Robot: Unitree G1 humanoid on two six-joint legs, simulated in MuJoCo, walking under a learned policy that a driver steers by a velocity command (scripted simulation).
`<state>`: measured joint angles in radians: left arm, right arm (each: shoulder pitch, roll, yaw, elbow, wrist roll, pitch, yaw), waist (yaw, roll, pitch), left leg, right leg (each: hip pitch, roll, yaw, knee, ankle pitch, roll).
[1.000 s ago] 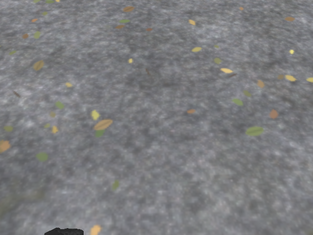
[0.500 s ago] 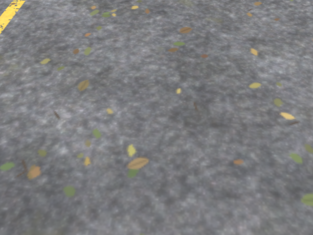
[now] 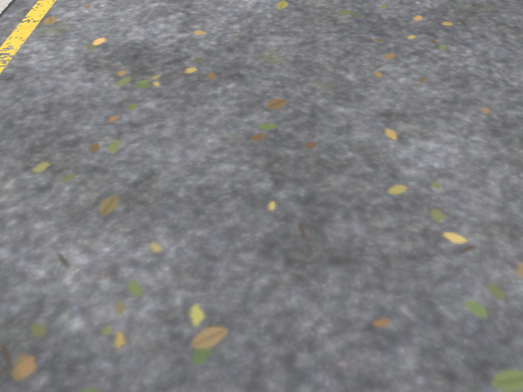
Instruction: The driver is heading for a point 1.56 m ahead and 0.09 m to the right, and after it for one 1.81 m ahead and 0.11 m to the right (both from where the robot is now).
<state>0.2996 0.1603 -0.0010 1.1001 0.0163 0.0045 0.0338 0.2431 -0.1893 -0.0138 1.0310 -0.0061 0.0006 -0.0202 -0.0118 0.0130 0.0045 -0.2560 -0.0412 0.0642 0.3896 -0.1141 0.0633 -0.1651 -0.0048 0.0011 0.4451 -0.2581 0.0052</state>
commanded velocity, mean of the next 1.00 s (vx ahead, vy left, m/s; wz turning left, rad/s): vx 0.01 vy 0.00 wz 0.00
